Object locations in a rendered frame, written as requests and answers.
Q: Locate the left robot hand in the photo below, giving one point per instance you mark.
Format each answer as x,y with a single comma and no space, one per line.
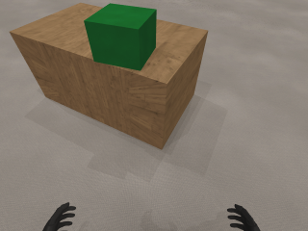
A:
53,224

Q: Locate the pedestal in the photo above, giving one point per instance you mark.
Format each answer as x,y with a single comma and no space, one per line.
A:
145,104

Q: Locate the right robot hand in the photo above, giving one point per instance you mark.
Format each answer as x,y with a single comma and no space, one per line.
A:
248,222

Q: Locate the carton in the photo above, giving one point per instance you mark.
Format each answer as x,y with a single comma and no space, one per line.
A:
122,35

